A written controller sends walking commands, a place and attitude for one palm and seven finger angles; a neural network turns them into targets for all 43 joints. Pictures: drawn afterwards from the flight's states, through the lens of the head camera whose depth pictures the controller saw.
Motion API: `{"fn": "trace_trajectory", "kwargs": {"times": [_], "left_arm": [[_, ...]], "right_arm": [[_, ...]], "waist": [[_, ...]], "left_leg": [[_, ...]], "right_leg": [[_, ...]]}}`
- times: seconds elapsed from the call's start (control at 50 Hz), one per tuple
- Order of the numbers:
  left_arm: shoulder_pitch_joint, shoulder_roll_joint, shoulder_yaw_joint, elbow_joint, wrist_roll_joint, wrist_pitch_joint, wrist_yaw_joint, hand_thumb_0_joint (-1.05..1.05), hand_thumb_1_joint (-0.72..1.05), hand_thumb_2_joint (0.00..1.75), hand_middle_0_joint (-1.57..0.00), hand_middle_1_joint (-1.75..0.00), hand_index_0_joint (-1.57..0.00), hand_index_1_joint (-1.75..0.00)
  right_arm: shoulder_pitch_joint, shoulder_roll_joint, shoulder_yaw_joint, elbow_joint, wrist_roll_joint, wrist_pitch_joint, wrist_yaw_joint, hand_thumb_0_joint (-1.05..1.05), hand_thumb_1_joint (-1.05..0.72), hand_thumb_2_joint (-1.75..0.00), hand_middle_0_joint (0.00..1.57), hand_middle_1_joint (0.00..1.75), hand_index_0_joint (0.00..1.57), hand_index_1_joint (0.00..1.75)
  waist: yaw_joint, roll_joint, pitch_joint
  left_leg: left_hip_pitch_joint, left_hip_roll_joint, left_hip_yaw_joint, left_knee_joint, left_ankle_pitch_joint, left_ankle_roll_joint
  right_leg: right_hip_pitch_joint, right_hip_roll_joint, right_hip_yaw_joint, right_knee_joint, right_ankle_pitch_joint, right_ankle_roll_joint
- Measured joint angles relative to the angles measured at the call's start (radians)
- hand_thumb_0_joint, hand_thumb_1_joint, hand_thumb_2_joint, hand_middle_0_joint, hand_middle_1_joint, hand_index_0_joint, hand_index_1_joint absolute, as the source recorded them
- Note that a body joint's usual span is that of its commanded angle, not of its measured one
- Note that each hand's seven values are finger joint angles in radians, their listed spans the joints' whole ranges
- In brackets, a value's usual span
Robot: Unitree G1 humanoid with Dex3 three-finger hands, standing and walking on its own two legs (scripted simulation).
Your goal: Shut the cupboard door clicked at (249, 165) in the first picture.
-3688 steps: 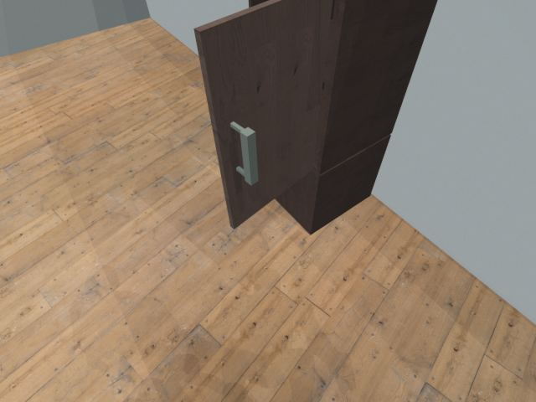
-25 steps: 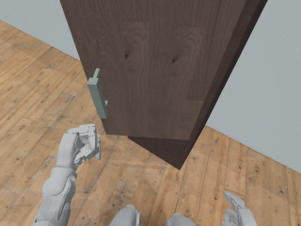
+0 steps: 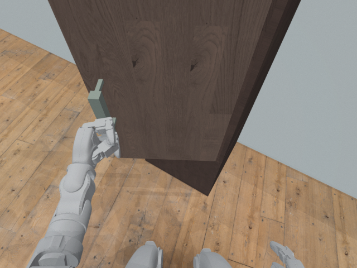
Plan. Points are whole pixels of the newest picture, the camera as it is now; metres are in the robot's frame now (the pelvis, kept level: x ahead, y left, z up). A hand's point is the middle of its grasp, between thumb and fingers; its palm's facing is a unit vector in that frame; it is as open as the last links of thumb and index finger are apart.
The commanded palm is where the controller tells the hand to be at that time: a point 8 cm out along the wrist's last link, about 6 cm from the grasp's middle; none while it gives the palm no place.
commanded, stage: bring the fist close to the handle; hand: left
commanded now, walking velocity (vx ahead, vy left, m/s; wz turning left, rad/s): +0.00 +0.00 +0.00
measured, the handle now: (105, 110) +0.47 +0.20 +0.05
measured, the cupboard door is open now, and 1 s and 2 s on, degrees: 29 22 8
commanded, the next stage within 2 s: push the door shut along its arc in 0.30 s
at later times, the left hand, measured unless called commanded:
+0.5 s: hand (116, 148) +0.36 +0.15 +0.05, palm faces -0.04 -1.00 -0.03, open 3.1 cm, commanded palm +0.35 +0.21 +0.05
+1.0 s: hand (120, 121) +0.44 +0.15 +0.06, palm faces -0.14 -0.99 -0.05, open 3.1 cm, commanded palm +0.43 +0.19 +0.05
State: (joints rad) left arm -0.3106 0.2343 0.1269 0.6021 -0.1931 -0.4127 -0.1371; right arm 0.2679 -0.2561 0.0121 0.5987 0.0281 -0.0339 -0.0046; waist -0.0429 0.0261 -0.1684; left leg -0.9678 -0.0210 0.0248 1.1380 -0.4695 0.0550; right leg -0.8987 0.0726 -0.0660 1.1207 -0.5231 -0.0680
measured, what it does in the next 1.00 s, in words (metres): stands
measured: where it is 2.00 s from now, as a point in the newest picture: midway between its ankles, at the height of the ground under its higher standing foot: outside the picture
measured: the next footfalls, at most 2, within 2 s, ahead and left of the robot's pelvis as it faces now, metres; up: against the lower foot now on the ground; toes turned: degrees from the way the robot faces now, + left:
none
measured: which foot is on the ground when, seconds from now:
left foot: down 0.00-1.00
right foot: down 0.00-1.00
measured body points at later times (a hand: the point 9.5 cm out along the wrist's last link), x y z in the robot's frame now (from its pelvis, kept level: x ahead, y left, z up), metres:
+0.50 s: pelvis +0.00 +0.01 +0.00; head +0.06 +0.01 +0.45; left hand +0.36 +0.21 +0.05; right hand +0.13 -0.25 -0.10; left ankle +0.04 +0.08 -0.65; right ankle +0.01 -0.08 -0.65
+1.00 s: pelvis -0.01 +0.00 -0.01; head +0.08 +0.02 +0.43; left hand +0.44 +0.21 +0.06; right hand +0.05 -0.26 -0.13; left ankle +0.04 +0.08 -0.65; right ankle +0.01 -0.08 -0.65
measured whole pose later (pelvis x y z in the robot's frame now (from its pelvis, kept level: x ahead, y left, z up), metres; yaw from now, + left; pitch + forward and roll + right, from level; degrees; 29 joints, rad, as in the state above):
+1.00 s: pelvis -0.01 +0.00 -0.01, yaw +0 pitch +20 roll -3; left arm -0.73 0.35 0.17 1.05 -0.17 -0.47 -0.27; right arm 0.34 -0.28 0.01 0.66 0.03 -0.01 0.00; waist -0.09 0.04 -0.16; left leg -1.08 -0.03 0.01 1.19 -0.46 0.06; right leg -1.00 0.07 -0.09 1.17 -0.52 -0.06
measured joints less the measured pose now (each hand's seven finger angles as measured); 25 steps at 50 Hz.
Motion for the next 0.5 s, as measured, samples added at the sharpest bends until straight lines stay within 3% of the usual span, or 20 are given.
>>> {"fn": "trace_trajectory", "kwargs": {"times": [0.32,0.5], "left_arm": [[0.053,-0.004,0.004,-0.013,-0.012,-0.049,-0.018,0.02,0.90,0.90,-1.30,-1.50,-1.30,-1.50],[0.010,-0.018,-0.029,0.022,0.017,-0.037,-0.001,0.01,0.90,0.90,-1.30,-1.50,-1.30,-1.50]], "right_arm": [[0.016,-0.002,-0.009,0.005,0.002,0.015,0.003,0.01,-0.90,-0.90,0.20,0.30,0.20,0.30],[-0.014,0.000,-0.001,-0.004,0.002,0.012,0.002,0.01,-0.90,-0.90,0.20,0.30,0.20,0.30]], "waist": [[0.009,0.001,0.006],[0.007,0.001,0.006]], "left_leg": [[0.016,-0.003,0.005,-0.015,0.005,0.004],[0.016,-0.007,0.003,-0.015,0.010,0.008]], "right_leg": [[0.014,-0.002,0.006,-0.012,0.004,0.004],[0.016,-0.007,0.004,-0.013,0.008,0.008]]}}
